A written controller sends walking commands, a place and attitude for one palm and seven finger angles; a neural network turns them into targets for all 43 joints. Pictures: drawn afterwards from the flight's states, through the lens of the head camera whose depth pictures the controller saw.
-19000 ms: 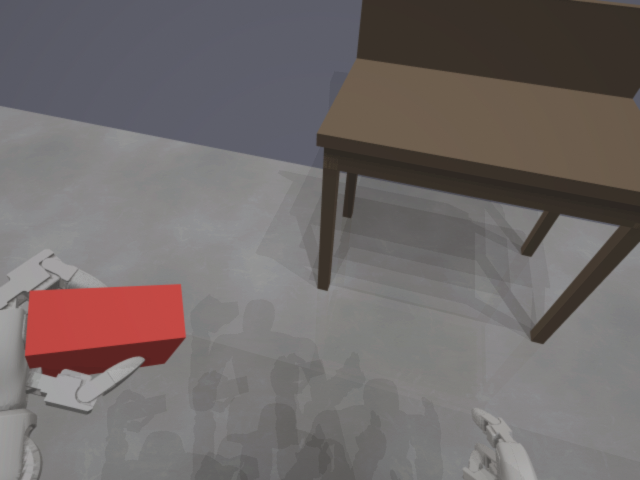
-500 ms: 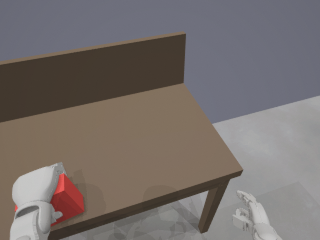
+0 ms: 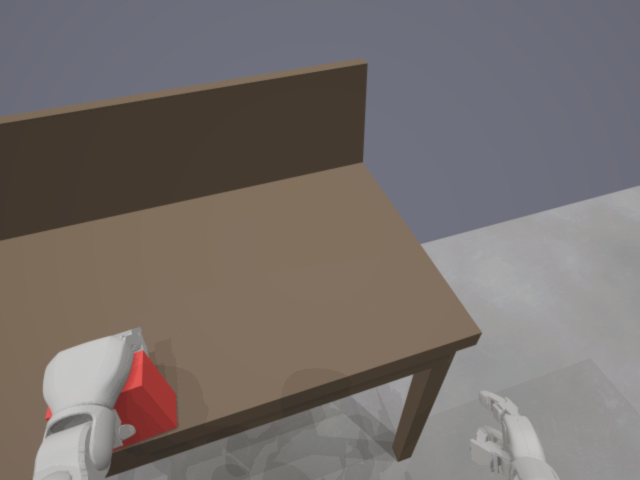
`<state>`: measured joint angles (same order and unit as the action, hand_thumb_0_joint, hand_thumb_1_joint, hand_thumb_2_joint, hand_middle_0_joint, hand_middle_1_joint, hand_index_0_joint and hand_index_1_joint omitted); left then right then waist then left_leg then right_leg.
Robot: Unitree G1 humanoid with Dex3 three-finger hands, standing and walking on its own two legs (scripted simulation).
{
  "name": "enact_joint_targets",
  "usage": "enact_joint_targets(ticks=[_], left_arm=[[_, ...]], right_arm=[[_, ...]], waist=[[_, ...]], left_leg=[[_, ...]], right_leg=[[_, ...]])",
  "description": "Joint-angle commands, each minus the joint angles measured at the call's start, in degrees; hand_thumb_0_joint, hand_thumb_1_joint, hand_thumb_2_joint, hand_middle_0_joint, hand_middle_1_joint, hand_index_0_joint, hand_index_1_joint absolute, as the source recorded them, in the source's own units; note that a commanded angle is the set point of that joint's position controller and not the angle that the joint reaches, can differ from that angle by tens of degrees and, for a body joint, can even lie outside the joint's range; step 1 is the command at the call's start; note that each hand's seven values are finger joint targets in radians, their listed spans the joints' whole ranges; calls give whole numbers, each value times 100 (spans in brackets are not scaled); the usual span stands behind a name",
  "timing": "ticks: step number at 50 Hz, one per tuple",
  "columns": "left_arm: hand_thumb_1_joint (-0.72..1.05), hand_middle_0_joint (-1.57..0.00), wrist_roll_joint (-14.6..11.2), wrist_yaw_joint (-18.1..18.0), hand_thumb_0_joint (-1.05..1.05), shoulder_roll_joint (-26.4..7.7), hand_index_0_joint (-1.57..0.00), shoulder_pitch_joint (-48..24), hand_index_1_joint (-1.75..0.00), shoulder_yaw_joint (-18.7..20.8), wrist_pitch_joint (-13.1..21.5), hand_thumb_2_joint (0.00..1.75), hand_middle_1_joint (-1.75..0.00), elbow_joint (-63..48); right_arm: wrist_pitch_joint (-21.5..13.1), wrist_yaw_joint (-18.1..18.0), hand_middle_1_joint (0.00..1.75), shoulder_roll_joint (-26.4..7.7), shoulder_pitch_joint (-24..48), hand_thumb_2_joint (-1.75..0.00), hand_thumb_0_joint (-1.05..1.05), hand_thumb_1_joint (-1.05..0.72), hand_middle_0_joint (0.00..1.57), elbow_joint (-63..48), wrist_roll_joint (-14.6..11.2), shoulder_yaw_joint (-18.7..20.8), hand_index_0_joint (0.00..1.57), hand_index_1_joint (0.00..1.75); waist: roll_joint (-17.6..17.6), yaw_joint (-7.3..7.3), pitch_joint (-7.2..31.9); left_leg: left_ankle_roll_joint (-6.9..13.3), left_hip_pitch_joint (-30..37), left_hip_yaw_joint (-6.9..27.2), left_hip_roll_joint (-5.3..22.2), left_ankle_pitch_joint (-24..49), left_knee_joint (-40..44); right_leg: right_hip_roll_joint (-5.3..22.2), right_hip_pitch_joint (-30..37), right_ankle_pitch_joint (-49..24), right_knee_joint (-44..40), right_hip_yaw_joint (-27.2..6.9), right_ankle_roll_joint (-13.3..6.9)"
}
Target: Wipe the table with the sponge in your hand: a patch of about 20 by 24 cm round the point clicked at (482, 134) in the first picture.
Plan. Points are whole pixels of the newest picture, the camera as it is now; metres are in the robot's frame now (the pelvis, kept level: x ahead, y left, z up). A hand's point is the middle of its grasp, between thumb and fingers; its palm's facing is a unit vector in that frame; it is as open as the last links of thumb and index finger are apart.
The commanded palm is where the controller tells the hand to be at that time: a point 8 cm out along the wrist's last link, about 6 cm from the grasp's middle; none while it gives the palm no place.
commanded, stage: lower the sponge onto the table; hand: left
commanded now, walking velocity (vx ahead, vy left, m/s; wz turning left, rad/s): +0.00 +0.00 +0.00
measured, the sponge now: (125, 411) +0.18 +0.30 -0.03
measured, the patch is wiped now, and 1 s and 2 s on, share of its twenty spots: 0.05 0.10 0.50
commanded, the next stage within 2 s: wipe forward along the first lane in 0.30 s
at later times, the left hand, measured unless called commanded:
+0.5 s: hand (117, 393) +0.19 +0.30 +0.01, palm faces -0.07 -0.07 -0.99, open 9.6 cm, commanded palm +0.17 +0.30 +0.05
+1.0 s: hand (122, 357) +0.24 +0.32 +0.00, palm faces -0.15 -0.02 -0.99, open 9.7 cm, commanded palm +0.22 +0.32 +0.03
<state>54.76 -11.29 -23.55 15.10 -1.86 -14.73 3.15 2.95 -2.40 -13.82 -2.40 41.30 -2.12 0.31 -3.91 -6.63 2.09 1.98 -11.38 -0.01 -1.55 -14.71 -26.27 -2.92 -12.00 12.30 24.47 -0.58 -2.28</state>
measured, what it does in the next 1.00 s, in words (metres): stands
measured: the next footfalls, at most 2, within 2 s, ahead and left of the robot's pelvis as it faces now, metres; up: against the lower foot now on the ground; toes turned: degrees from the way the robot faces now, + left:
none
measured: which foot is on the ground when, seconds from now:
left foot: down 0.00-1.00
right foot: down 0.00-1.00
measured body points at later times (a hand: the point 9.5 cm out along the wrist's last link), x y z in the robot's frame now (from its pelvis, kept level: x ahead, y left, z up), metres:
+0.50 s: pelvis -0.01 +0.00 +0.00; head -0.01 -0.03 +0.45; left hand +0.19 +0.30 +0.06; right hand +0.22 -0.21 -0.10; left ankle -0.01 +0.10 -0.74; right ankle +0.01 -0.10 -0.74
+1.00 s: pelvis -0.02 -0.03 -0.01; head +0.01 -0.05 +0.44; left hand +0.24 +0.32 +0.06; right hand +0.17 -0.27 -0.13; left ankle -0.01 +0.10 -0.74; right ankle +0.01 -0.10 -0.74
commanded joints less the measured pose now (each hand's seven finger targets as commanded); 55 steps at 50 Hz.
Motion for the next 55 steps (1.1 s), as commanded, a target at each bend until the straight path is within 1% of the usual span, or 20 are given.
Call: enact_joint_targets(ticks=[1,5,6,10,12,18,21,25,26,30,31,35,38,40,41,45,46,50,53,55], left_arm=[[10,-120,-41,-124,0,-985,-120,-664,-160,551,-72,130,-160,-690],[10,-120,5,-132,0,-1118,-120,-786,-160,665,-17,130,-160,-577],[10,-120,-17,-119,0,-886,-120,-604,-160,475,-22,130,-160,-566],[10,-120,52,-160,0,-986,-120,-886,-160,547,23,130,-160,-361],[10,-120,104,-151,0,-765,-120,-845,-160,315,37,130,-160,-355],[10,-120,43,-193,0,-614,-120,-517,-160,277,53,130,-160,-208],[10,-120,22,-204,0,-538,-120,-839,-160,168,-19,130,-160,-87],[10,-120,82,-237,0,-951,-120,-1212,-160,469,-59,130,-160,253],[10,-120,73,-199,0,-639,-120,-1350,-160,151,-68,130,-160,296],[10,-120,185,-185,0,-1051,-120,-2013,-160,403,-31,130,-160,826],[10,-120,170,-142,0,-852,-120,-2006,-160,197,-11,130,-160,896],[10,-120,210,-102,0,-1152,-120,-2148,-160,444,93,130,-160,1359],[10,-120,196,-20,0,-974,-120,-2415,-160,199,140,130,-160,1638],[10,-120,194,-32,0,-1346,-120,-2366,-160,563,203,130,-160,1853],[10,-120,163,9,0,-1057,-120,-2392,-160,295,258,130,-160,1817],[10,-120,170,-6,0,-1588,-120,-2590,-160,740,403,130,-160,2283],[10,-120,162,2,0,-1325,-120,-2764,-160,459,471,130,-160,2239],[10,-120,207,-66,0,-1886,-120,-2869,-160,956,661,130,-160,2667],[10,-120,197,-86,0,-1623,-120,-3214,-160,606,744,130,-160,2815],[10,-120,205,-138,0,-1982,-120,-3341,-160,913,806,130,-160,3054]], right_arm=[[-292,-83,30,-684,1110,-90,0,-90,20,-1023,-49,218,20,30],[-296,-89,30,-708,1169,-90,0,-90,20,-971,-59,216,20,30],[-296,-95,30,-664,1086,-90,0,-90,20,-1049,-60,226,20,30],[-315,-100,30,-697,1106,-90,0,-90,20,-967,-66,228,20,30],[-328,-71,30,-661,1054,-90,0,-90,20,-1014,-71,228,20,30],[-327,-67,30,-672,1008,-90,0,-90,20,-1043,-60,252,20,30],[-292,-92,30,-688,980,-90,0,-90,20,-1032,-89,243,20,30],[-273,-156,30,-742,988,-90,0,-90,20,-911,-101,224,20,30],[-270,-176,30,-689,906,-90,0,-90,20,-969,-111,218,20,30],[-262,-242,30,-762,792,-90,0,-90,20,-809,-117,205,20,30],[-266,-267,30,-731,724,-90,0,-90,20,-888,-130,213,20,30],[-260,-288,30,-804,595,-90,0,-90,20,-783,-140,231,20,30],[-252,-290,30,-791,487,-90,0,-90,20,-826,-167,217,20,30],[-237,-288,30,-872,385,-90,0,-90,20,-772,-166,244,20,30],[-250,-289,30,-823,313,-90,0,-90,20,-868,-168,241,20,30],[-230,-297,30,-930,164,-90,0,-90,20,-786,-176,267,20,30],[-238,-301,30,-882,93,-90,0,-90,20,-844,-183,266,20,30],[-236,-299,30,-978,-80,-90,0,-90,20,-762,-193,317,20,30],[-236,-295,30,-963,-234,-90,0,-90,20,-802,-220,331,20,30],[-231,-293,30,-1002,-292,-90,0,-90,20,-730,-234,346,20,30]], waist=[[301,-47,659],[236,-86,636],[176,-85,679],[248,-50,611],[265,-40,682],[666,-49,800],[515,29,657],[596,23,533],[620,89,592],[775,162,501],[824,175,616],[801,169,724],[869,260,789],[843,229,812],[829,267,959],[1045,302,702],[984,385,727],[1032,341,827],[1034,496,854],[967,467,913]], left_leg=[[47,-39,490,-6,996,297],[11,-41,530,-20,888,310],[40,-80,490,-12,899,302],[10,-100,520,-22,815,260],[9,-143,498,-19,863,233],[11,-256,487,-15,927,147],[27,-326,451,-3,697,161],[17,-411,500,-56,496,141],[47,-425,414,-49,436,122],[37,-557,427,-87,175,71],[69,-622,365,-101,127,26],[53,-759,348,-136,129,-82],[62,-943,293,-139,165,-172],[59,-1043,324,-153,172,-241],[90,-1087,267,-146,228,-298],[92,-1471,282,-160,-29,-396],[116,-1482,221,-140,-63,-429],[116,-1784,225,-140,-158,-574],[131,-1926,157,-124,-325,-671],[136,-2053,188,-118,-375,-723]], right_leg=[[108,304,-682,-332,-576,-258],[96,205,-475,-338,-703,-283],[106,265,-508,-295,-534,-265],[74,52,-388,-315,-687,-287],[85,62,-472,-242,-566,-277],[108,95,-756,-143,-579,-240],[86,-81,-463,-164,-504,-231],[66,-235,-147,-212,-642,-249],[89,-229,-143,-179,-474,-208],[61,-484,194,-209,-594,-215],[87,-398,183,-179,-485,-170],[79,-452,97,-127,-637,-192],[122,-468,-118,-27,-544,-145],[91,-475,-147,16,-635,-174],[136,-357,-361,77,-537,-137],[130,-570,-58,60,-705,-119],[168,-594,-77,86,-590,-82],[167,-653,21,170,-755,-90],[221,-803,207,199,-658,-21],[193,-868,377,228,-734,-45]])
